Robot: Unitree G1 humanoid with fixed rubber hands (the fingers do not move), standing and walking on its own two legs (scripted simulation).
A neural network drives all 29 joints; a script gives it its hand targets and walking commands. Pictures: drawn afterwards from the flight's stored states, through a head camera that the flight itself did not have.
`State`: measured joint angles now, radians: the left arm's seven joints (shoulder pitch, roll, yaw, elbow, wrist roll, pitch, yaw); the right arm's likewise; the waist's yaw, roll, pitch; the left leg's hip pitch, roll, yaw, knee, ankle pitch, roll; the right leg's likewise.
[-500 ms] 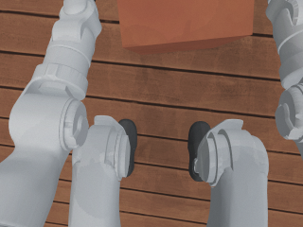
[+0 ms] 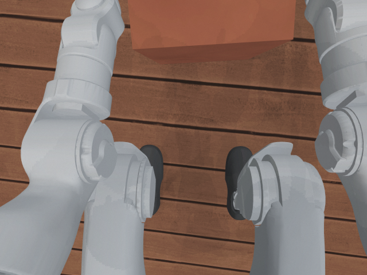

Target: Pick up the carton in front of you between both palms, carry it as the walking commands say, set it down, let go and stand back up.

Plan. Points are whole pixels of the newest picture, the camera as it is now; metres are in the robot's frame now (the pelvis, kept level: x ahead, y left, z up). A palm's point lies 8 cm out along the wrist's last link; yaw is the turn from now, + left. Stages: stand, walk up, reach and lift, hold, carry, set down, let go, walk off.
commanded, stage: reach and lift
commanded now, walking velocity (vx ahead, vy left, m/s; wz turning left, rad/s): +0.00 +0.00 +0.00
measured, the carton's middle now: out of the picture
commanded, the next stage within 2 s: none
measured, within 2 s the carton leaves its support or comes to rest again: leaves its support in 0.02 s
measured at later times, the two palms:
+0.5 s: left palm out of the picture +0.51 +0.11 +0.04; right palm out of the picture +0.50 -0.18 +0.04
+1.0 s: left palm out of the picture +0.48 +0.12 +0.19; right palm out of the picture +0.46 -0.18 +0.18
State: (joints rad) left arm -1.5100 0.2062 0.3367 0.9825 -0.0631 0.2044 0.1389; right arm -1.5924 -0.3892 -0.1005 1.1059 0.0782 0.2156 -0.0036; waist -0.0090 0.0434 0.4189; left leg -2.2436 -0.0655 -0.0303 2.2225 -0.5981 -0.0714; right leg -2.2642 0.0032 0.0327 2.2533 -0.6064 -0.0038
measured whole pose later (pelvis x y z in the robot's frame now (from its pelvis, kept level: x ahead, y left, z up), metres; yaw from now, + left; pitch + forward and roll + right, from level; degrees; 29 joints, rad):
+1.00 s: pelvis +0.02 +0.01 +0.22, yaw -4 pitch +38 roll +1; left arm -0.83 -0.11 0.50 0.57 0.22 0.40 0.06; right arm -0.87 0.02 -0.42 0.64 -0.26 0.43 0.01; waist 0.01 0.02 -0.24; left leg -1.66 -0.05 -0.06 1.49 -0.49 -0.04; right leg -1.68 0.04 0.06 1.49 -0.47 0.03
